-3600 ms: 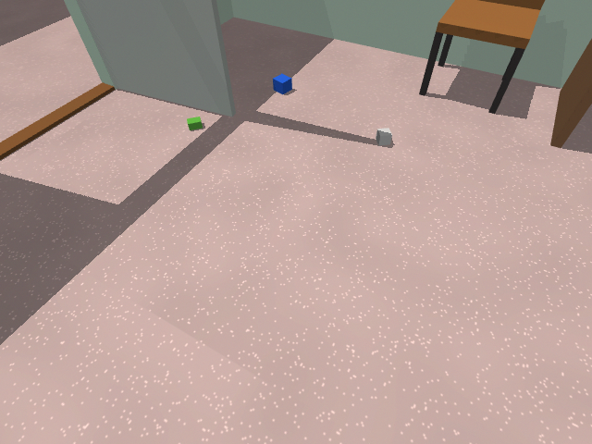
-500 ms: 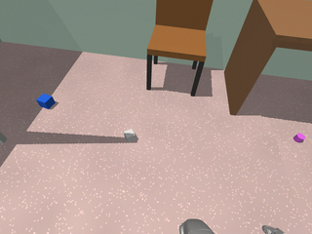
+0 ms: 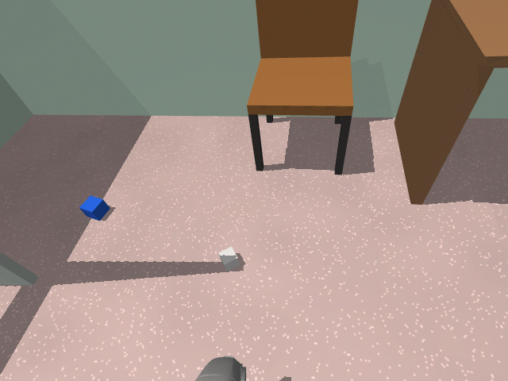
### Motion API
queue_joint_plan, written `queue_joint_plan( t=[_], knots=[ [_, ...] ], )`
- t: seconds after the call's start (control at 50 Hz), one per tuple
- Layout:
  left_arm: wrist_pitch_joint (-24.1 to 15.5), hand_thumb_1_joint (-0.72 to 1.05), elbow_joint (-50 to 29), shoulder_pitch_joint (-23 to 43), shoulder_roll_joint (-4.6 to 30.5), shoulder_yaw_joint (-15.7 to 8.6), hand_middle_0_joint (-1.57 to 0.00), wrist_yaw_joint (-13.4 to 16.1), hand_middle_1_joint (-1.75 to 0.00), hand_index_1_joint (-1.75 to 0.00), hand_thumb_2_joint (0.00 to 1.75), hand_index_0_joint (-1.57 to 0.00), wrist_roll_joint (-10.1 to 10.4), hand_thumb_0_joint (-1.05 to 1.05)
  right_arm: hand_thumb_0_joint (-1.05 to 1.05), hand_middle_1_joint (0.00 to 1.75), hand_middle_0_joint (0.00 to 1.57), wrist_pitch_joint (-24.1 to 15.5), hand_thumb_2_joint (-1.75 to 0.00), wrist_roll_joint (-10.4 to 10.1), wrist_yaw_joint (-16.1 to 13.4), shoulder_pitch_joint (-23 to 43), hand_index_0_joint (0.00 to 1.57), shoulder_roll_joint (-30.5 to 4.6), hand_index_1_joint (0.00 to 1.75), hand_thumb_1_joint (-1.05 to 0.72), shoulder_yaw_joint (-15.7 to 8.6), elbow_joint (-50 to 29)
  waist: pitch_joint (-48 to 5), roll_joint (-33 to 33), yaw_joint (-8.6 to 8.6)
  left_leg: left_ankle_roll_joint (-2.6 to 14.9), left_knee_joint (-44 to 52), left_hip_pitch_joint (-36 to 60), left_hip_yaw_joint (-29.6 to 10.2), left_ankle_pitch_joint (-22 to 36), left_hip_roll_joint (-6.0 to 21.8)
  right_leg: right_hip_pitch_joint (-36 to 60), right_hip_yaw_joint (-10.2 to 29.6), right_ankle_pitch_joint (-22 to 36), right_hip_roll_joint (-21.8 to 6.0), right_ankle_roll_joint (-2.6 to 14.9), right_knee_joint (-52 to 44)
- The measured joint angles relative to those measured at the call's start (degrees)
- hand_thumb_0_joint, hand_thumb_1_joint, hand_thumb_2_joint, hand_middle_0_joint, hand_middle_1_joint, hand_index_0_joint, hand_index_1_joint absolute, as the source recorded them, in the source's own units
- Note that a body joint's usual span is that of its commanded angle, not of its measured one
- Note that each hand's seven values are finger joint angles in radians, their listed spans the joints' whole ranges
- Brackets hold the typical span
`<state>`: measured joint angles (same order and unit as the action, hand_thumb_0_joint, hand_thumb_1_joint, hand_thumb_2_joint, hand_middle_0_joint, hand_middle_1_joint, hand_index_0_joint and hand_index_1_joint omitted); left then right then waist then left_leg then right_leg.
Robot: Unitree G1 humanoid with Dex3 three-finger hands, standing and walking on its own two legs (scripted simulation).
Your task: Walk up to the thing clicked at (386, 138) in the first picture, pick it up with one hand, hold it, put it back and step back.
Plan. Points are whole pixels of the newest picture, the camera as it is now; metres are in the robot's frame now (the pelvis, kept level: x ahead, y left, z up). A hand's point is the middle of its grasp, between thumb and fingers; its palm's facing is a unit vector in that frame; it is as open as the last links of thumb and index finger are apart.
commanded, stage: walk up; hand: left
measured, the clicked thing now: (229, 258) +0.69 +0.23 -0.74
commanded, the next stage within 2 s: none
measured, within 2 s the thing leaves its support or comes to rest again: neither
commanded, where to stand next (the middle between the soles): +0.30 +0.04 m, yaw +0 degrees
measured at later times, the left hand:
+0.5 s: hand (113, 342) +0.21 +0.33 -0.16, palm faces -0.05 -0.95 -0.32, open 7.3 cm
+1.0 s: hand (133, 298) +0.30 +0.31 -0.15, palm faces +0.00 -0.93 -0.37, open 7.3 cm
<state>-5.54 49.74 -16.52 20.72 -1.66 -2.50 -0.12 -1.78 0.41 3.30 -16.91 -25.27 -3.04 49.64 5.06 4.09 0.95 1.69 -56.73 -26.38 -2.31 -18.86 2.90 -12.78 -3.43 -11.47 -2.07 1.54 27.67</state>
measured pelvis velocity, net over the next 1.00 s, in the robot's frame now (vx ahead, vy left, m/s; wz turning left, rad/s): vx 0.23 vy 0.04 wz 0.02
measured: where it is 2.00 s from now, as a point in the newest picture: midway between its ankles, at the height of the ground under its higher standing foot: (272, 365)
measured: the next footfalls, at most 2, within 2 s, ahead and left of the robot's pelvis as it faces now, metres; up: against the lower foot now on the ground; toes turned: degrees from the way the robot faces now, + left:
left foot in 0.22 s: +0.21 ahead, +0.17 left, +0.00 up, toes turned +6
right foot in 0.68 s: +0.32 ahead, -0.08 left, +0.00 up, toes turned -1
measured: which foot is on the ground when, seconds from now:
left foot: up 0.00-0.20, down 0.22-0.70, up 0.72-1.00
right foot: down 0.00-0.26, up 0.28-0.66, down 0.68-1.00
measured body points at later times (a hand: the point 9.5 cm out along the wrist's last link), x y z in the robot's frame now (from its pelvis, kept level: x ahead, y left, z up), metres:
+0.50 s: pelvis +0.16 +0.06 +0.00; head +0.18 +0.09 +0.45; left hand +0.22 +0.38 -0.13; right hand +0.19 -0.26 -0.09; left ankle +0.17 +0.17 -0.74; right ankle +0.23 -0.10 -0.68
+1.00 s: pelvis +0.23 +0.04 -0.01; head +0.25 +0.04 +0.44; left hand +0.30 +0.36 -0.12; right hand +0.30 -0.28 -0.13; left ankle +0.27 +0.18 -0.73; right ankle +0.30 -0.07 -0.74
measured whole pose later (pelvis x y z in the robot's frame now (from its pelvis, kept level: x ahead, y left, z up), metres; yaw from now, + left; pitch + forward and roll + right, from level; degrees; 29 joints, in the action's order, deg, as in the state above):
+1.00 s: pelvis +0.23 +0.04 -0.01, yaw +1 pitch -3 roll +0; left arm -1.5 51.7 -12.5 21.9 -1.4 -1.7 -1.1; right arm -2.2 1.3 0.9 -15.0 -23.7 -1.8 54.5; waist 4.8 0.8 1.5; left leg 1.0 -38.2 -18.8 0.9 -20.2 2.1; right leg -18.9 -3.4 -12.6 -2.0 1.3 34.3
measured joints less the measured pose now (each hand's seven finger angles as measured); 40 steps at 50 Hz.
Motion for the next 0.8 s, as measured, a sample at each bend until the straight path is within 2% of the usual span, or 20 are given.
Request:
queue_joint_plan(
  t=[0.1,0.16,0.2,0.24,0.26,0.28,0.32,0.38,0.52,0.6,0.66,0.68,0.72,0.76,0.8],
  knots=[
    [0.37,0.9,-0.31,-2.05,1.49,-0.67,-0.21,-0.18,-0.31,-0.3,0.9,-0.21,-0.54,0.01,0.01,0.3,0.2,0.47,-0.9,0.97,1.1,0.37,0.2,0.31,0.3,-0.9,-0.77,0.74,-0.88,-0.43,0.38,-1.75,10.93,-1.82,1.09,4.29,2.31,3.19,-1.18,-2.38,0.46,-0.19,-1.18],
    [0.51,0.9,-0.41,-2.93,2.88,-1.14,-0.21,-0.15,-0.31,-0.3,0.9,-0.21,-0.56,0.01,0.01,0.3,0.2,0.3,-0.9,1.32,1.55,0.32,0.2,0.61,0.3,-0.9,-0.96,1.31,-1.28,-1.45,0.72,-1.83,17.07,-0.38,2.19,6.42,2.82,4.14,-1.81,-4.97,0.4,-0.86,0.13],
    [0.82,0.9,-0.2,-3.51,3.84,-1.3,-0.21,-0.18,-0.31,-0.3,0.9,-0.21,-0.59,0.01,0.01,0.3,0.2,-0.09,-0.9,1.41,1.67,0.22,0.2,0.73,0.3,-0.9,-1.08,1.52,-1.74,-2.39,0.81,-1.27,20.51,1.96,3.04,7.28,2.65,4.34,-1.95,-7.46,0.05,-1.59,2.21],
    [1.4,0.9,0.35,-3.88,4.85,-1.45,-0.21,-0.04,-0.31,-0.3,0.9,-0.21,-0.65,0.01,0.01,0.3,0.2,-1.08,-0.9,1.52,1.4,0.07,0.21,0.97,0.3,-0.9,-1.34,1.43,-2.06,-4.33,0.34,-1.24,22.24,4.33,4.04,8.65,1.29,3.56,-1.58,-11.34,-1.55,-1.91,6.84],
    [1.81,0.9,0.86,-3.72,5.28,-1.6,-0.21,0.18,-0.31,-0.3,0.9,-0.21,-0.63,0.01,0.01,0.3,0.2,-1.62,-0.9,1.66,1.07,0.37,0.21,1.41,0.3,-0.9,-1.41,1.3,-1.61,-6.26,0.24,-1.22,20.99,4.77,5.29,7.55,0.06,2.21,-0.36,-12.72,-3.15,-0.81,11.18],
    [2.29,0.91,1.35,-3.51,5.17,-1.65,-0.2,0.42,-0.31,-0.3,0.9,-0.21,-0.38,0.01,0.01,0.3,0.2,-2.14,-0.9,1.79,0.7,0.52,0.21,1.58,0.3,-0.9,-1.35,0.82,-1.24,-7.07,0.0,-1.08,19.67,5.05,6.08,6.04,-0.36,-0.06,1.79,-13.45,-2.98,-0.23,17.06],
    [3.0,0.91,2.25,-2.84,4.59,-1.05,-0.2,0.83,-0.3,-0.3,0.9,-0.2,-0.23,0.01,0.01,0.3,0.2,-2.74,-0.9,1.11,0.27,0.28,0.21,1.86,0.3,-0.9,-1.09,-0.16,-0.82,-6.7,-1.23,-0.57,18.9,6.06,5.91,4.18,-0.01,-4.85,3.65,-15.36,-0.48,0.67,27.98],
    [3.02,0.91,2.5,-1.35,4.69,-0.44,-0.2,0.68,-0.3,-0.3,0.9,-0.2,0.17,0.01,0.0,0.3,0.2,-2.91,-0.9,0.54,-0.38,-0.73,0.21,3.04,0.3,-0.9,-0.24,-0.55,-0.05,-7.44,-2.15,-0.43,22.88,9.73,5.89,4.68,-0.24,-10.55,4.82,-12.37,0.73,0.96,33.76],
    [3.19,0.91,1.66,0.53,4.19,-0.63,-0.2,-0.32,-0.3,-0.3,0.9,-0.2,0.28,0.01,0.0,0.3,0.2,-2.78,-0.9,0.36,-1.06,-3.31,0.21,3.42,0.3,-0.9,0.7,-0.75,0.86,-7.76,-2.47,0.03,29.32,16.57,7.12,4.43,-1.38,-15.95,4.46,-5.08,-2.22,-1.12,23.9],
    [3.46,0.91,2.08,2.13,3.37,-0.59,-0.2,0.13,-0.3,-0.3,0.9,-0.2,0.09,0.01,0.01,0.3,0.2,-2.01,-0.9,0.37,-1.76,-3.1,0.21,2.89,0.3,-0.9,0.86,-0.75,1.48,-6.57,-2.71,-0.64,28.11,17.75,7.76,2.1,-1.5,-14.8,2.94,-0.63,-2.65,-1.18,15.45],
    [3.01,0.91,2.45,3.53,2.85,-0.61,-0.2,0.78,-0.3,-0.3,0.9,-0.2,0.02,0.01,0.01,0.3,0.2,-1.03,-0.9,-0.02,-2.19,-2.17,0.21,2.78,0.3,-0.9,1.18,-0.55,1.88,-5.65,-2.86,-1.54,23.74,16.78,7.7,-1.34,-1.31,-10.94,1.79,3.44,-1.39,-0.68,8.47],
    [2.67,0.91,2.6,3.86,2.73,-0.63,-0.2,0.99,-0.3,-0.3,0.9,-0.2,-0.07,0.01,0.01,0.3,0.2,-0.65,-0.9,-0.29,-2.31,-1.82,0.21,2.74,0.3,-0.9,1.34,-0.42,1.84,-5.38,-2.68,-1.93,21.39,16.1,7.73,-3.0,-1.12,-9.19,1.7,3.17,-0.85,-0.6,6.12],
    [2.33,0.91,3.07,5.26,1.21,-0.63,-0.2,1.49,-0.3,-0.3,0.9,-0.2,-0.36,0.01,0.01,0.3,0.2,0.24,-0.9,-0.68,-2.75,0.4,0.21,2.34,0.3,-0.9,1.46,0.45,2.9,-2.43,-2.37,-0.95,15.5,14.0,6.11,-6.16,0.62,-9.07,0.8,1.02,1.19,-0.35,7.34],
    [2.25,0.91,2.28,6.03,0.43,-0.11,-0.2,1.12,-0.3,-0.3,0.9,-0.2,-0.43,0.01,0.01,0.3,0.2,0.75,-0.9,-0.42,-2.87,1.81,0.21,2.67,0.3,-0.9,1.64,0.55,3.45,-1.88,-2.05,0.35,7.93,10.86,4.23,-11.98,-1.0,-9.42,0.68,0.18,1.04,0.28,8.73],
    [2.3,0.91,1.48,6.21,-0.22,0.22,-0.2,0.85,-0.3,-0.3,0.9,-0.21,-0.5,0.01,0.01,0.3,0.2,0.72,-0.9,-0.18,-2.63,2.52,0.21,2.72,0.3,-0.9,1.91,1.04,3.36,-1.99,-1.34,0.84,2.96,8.25,3.96,-14.38,-2.26,-8.82,0.94,-0.01,0.44,0.87,8.3]
  ],
)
